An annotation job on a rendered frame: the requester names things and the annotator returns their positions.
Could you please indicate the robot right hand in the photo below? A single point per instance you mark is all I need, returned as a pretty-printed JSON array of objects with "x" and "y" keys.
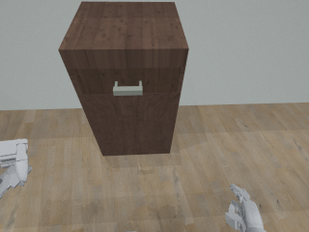
[{"x": 248, "y": 214}]

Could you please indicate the cabinet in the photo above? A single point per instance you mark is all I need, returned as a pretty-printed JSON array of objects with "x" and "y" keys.
[{"x": 116, "y": 35}]

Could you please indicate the drawer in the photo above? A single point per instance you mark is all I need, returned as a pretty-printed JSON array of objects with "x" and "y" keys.
[{"x": 99, "y": 81}]

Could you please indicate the handle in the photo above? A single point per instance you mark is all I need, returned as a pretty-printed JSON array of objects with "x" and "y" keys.
[{"x": 128, "y": 90}]

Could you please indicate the robot left hand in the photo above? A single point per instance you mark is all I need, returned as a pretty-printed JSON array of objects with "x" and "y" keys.
[{"x": 13, "y": 156}]

